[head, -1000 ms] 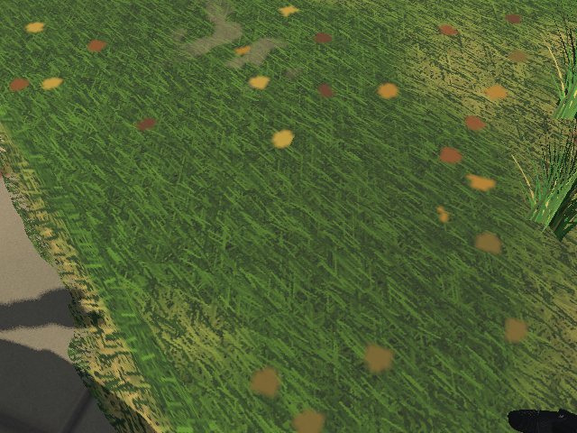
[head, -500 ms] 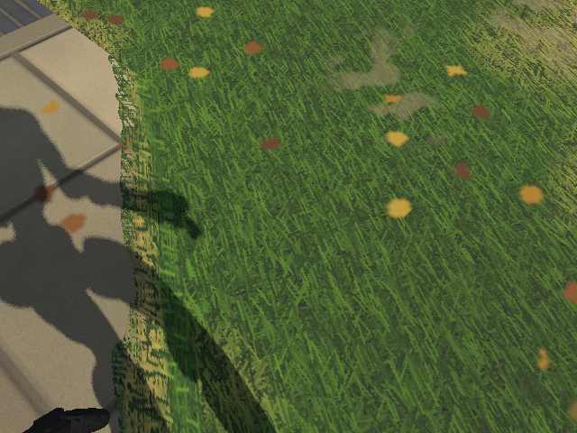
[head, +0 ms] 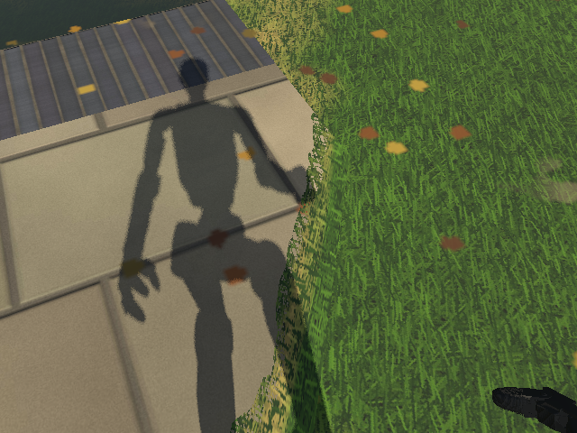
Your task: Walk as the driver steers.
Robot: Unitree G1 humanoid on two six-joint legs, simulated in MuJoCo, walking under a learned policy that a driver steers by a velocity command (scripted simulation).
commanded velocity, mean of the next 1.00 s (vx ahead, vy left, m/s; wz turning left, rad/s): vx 0.88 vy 0.00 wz -0.74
